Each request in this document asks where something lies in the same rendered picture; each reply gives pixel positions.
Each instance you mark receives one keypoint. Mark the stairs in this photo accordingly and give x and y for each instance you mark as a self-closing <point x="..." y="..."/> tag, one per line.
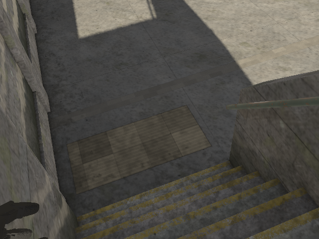
<point x="220" y="202"/>

